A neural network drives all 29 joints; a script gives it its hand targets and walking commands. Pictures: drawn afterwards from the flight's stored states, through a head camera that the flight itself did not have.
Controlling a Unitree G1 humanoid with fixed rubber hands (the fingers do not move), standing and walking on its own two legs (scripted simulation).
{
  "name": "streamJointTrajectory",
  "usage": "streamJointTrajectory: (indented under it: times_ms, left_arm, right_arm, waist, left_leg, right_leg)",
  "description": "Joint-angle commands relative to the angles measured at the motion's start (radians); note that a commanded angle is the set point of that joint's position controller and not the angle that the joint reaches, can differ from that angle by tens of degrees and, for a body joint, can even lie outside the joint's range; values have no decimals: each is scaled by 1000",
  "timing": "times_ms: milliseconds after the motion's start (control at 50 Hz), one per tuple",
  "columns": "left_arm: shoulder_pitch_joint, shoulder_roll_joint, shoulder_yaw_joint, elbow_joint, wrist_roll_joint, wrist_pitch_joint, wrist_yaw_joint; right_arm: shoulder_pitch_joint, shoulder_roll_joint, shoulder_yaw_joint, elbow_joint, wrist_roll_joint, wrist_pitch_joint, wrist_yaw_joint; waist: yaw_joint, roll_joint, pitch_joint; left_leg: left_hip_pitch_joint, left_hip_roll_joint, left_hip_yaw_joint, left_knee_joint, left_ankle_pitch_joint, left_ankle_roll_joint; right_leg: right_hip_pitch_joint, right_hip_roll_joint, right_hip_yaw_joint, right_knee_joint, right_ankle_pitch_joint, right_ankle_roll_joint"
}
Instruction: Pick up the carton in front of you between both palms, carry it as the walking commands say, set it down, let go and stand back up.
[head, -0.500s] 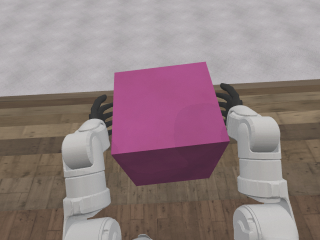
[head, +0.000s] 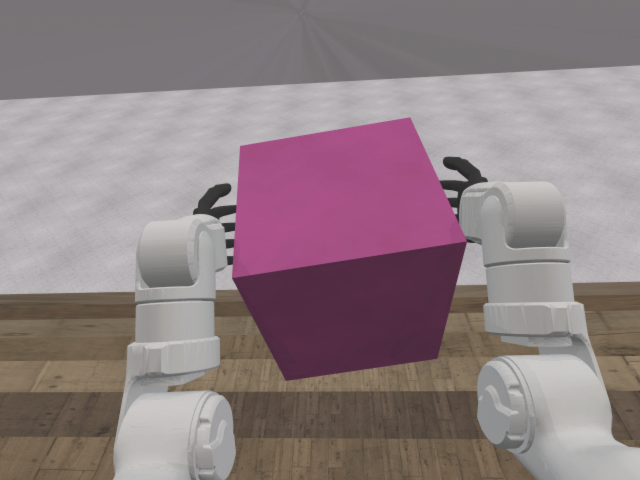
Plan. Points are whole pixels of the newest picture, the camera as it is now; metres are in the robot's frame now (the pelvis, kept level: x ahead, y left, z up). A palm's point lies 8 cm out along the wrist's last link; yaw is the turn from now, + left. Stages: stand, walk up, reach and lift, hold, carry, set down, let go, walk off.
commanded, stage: carry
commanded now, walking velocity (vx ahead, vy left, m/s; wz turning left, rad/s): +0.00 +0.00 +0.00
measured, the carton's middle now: (343, 258) +0.38 +0.00 +0.14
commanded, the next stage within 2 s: none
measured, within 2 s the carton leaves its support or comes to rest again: neither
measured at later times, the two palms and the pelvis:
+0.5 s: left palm (277, 251) +0.66 +0.14 -0.08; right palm (414, 249) +0.65 -0.16 -0.08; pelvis +0.30 +0.00 -0.17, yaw +4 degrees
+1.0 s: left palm (291, 226) +1.04 +0.15 -0.30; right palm (380, 218) +1.06 -0.14 -0.30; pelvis +0.71 -0.03 -0.38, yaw +1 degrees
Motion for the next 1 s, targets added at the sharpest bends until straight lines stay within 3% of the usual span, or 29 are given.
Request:
streamJointTrajectory:
  times_ms: [0,60,80,140,240,280,300,320,340,360,380,440,500,520,540,580,620,640,660,680,700,720,780,820,860,880,940,960,980]
  left_arm:
    - [-969,-1034,-561,-148,-547,-8,-230]
    - [-894,-1120,-539,-119,-599,-2,-235]
    - [-886,-1133,-546,-125,-580,-9,-236]
    - [-827,-1190,-546,-99,-592,-37,-252]
    - [-766,-1268,-686,-193,-614,-135,-269]
    - [-655,-1231,-700,-174,-572,-151,-255]
    - [-585,-1261,-678,-91,-552,-151,-253]
    - [-547,-1245,-710,-84,-505,-170,-245]
    - [-491,-1211,-704,-94,-517,-175,-247]
    - [-458,-1156,-672,-136,-450,-187,-238]
    - [-433,-1173,-646,-113,-412,-184,-228]
    - [-275,-1076,-585,-121,-303,-220,-224]
    - [-308,-1045,-565,-134,-266,-260,-208]
    - [-235,-1040,-568,-120,-261,-273,-205]
    - [-223,-1023,-598,-137,-244,-274,-199]
    - [-278,-960,-637,-179,-248,-276,-186]
    - [-323,-923,-681,-211,-257,-267,-178]
    - [-331,-912,-699,-292,-289,-265,-189]
    - [-322,-932,-711,-264,-318,-261,-191]
    - [-243,-900,-679,-158,-328,-236,-195]
    - [-288,-950,-735,-198,-376,-236,-213]
    - [-293,-994,-767,-155,-422,-228,-227]
    - [-456,-1148,-831,-203,-560,-253,-257]
    - [-484,-1181,-869,-223,-592,-274,-253]
    - [-499,-1180,-870,-247,-606,-278,-244]
    - [-458,-1161,-865,-252,-590,-288,-242]
    - [-280,-1131,-792,-106,-529,-276,-240]
    - [-323,-1092,-767,-182,-510,-287,-239]
    - [-316,-1106,-779,-187,-528,-287,-231]
  right_arm:
    - [-741,1065,458,-131,372,7,216]
    - [-636,1076,394,-105,347,-26,205]
    - [-599,1070,397,-119,289,-25,194]
    - [-606,1098,426,-213,273,-43,190]
    - [-523,1124,518,-244,280,-114,201]
    - [-446,1118,575,-269,276,-128,214]
    - [-398,1052,581,-266,259,-139,214]
    - [-362,1067,600,-251,256,-152,221]
    - [-237,1053,595,-160,269,-157,227]
    - [-232,1133,647,-171,297,-165,247]
    - [-240,1169,686,-151,317,-173,255]
    - [-490,1259,890,-375,523,-229,277]
    - [-518,1312,889,-326,599,-263,289]
    - [-556,1326,907,-358,634,-276,292]
    - [-497,1252,876,-323,605,-284,282]
    - [-320,1229,830,-203,574,-278,289]
    - [-206,1187,775,-130,513,-273,283]
    - [-197,1181,767,-163,488,-275,283]
    - [-182,1175,728,-141,436,-264,275]
    - [-85,1101,680,-97,386,-239,264]
    - [-111,1094,674,-145,343,-243,248]
    - [-143,1034,651,-200,328,-234,236]
    - [-252,1042,644,-262,294,-262,218]
    - [-252,1060,654,-294,295,-283,222]
    - [-194,1064,654,-289,282,-300,216]
    - [-183,1061,665,-290,270,-299,214]
    - [-181,1044,699,-308,299,-287,216]
    - [-172,1035,725,-329,292,-277,223]
    - [-141,1013,713,-309,312,-264,222]
  waist:
    - [27,-18,-294]
    - [62,-20,-423]
    - [53,-99,-386]
    - [115,-116,-337]
    - [98,-24,-376]
    - [34,-119,-389]
    - [-79,-94,-344]
    - [-236,165,-347]
    - [-188,247,-419]
    - [-125,75,-436]
    - [-171,45,-444]
    - [-141,-9,-450]
    - [-132,-97,-370]
    - [-127,-157,-358]
    - [-158,-126,-299]
    - [-116,59,-307]
    - [-6,139,-317]
    - [101,94,-356]
    - [184,-174,-333]
    - [107,-220,-359]
    - [9,-189,-361]
    - [7,-167,-309]
    - [45,32,-315]
    - [31,-16,-298]
    - [92,-58,-357]
    - [71,-57,-304]
    - [52,-170,-296]
    - [-27,-229,-350]
    - [-168,-132,-429]
  left_leg:
    - [-148,90,-31,-363,414,-22]
    - [-290,48,28,-405,513,4]
    - [-364,37,30,-545,519,-5]
    - [-376,8,34,-507,563,-18]
    - [-87,9,91,-833,769,-14]
    - [206,-20,158,-905,787,5]
    - [414,-4,150,-1006,697,48]
    - [696,90,80,-991,827,126]
    - [996,215,-212,-840,1038,219]
    - [954,281,-374,-770,874,235]
    - [1003,268,-392,-726,918,220]
    - [673,287,-514,-693,737,277]
    - [382,158,-371,-645,722,197]
    - [247,113,-221,-569,585,112]
    - [173,-1,-120,-440,349,77]
    - [57,-18,-19,-431,172,42]
    - [1,27,36,-251,492,13]
    - [-30,49,68,45,751,-16]
    - [-210,-24,96,436,123,-70]
    - [-468,-77,17,450,-250,-77]
    - [-570,-18,-30,385,-123,-56]
    - [-597,28,-59,229,-57,-38]
    - [-471,70,-57,-156,85,-58]
    - [-204,49,55,-383,277,-58]
    - [-221,54,74,-469,735,-27]
    - [-145,16,130,-765,758,-24]
    - [321,-30,195,-828,901,-54]
    - [442,-21,204,-848,982,-23]
    - [627,-20,227,-835,981,3]
  right_leg:
    - [96,-389,605,-99,-125,-122]
    - [332,-288,508,95,97,3]
    - [366,-214,488,73,63,24]
    - [376,-201,577,107,-48,27]
    - [314,-153,381,293,-16,29]
    - [155,-157,226,404,119,82]
    - [-14,-172,106,585,127,123]
    - [-299,-101,30,996,-316,201]
    - [-629,-15,135,1057,-691,211]
    - [-648,-57,259,978,-630,195]
    - [-693,-120,256,842,-569,176]
    - [-588,-154,261,474,-422,167]
    - [-263,-83,132,173,-188,167]
    - [-116,-65,53,186,141,165]
    - [-25,-51,-12,-33,343,182]
    - [254,-51,-3,-244,527,172]
    - [418,-38,-49,-211,388,139]
    - [525,-65,-50,-218,351,99]
    - [622,-208,124,-260,424,21]
    - [815,-332,415,-73,680,-25]
    - [773,-435,600,-97,352,-32]
    - [694,-411,624,-115,181,-40]
    - [440,-337,583,-81,142,-70]
    - [195,-319,530,-56,324,-70]
    - [314,-205,322,176,-3,3]
    - [260,-122,245,201,-64,40]
    - [-61,-150,176,295,-107,72]
    - [-31,-168,114,434,97,70]
    - [-118,-176,52,709,201,116]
